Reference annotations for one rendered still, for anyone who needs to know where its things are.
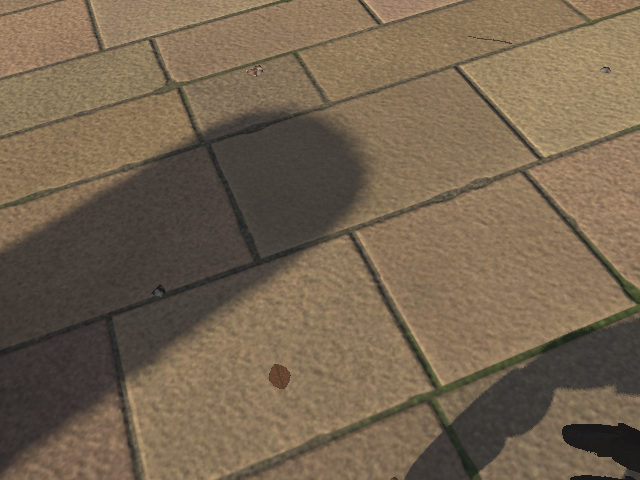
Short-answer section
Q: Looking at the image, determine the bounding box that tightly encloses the right robot hand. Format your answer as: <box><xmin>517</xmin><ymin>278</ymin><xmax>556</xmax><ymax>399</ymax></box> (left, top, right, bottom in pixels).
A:
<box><xmin>562</xmin><ymin>423</ymin><xmax>640</xmax><ymax>480</ymax></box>

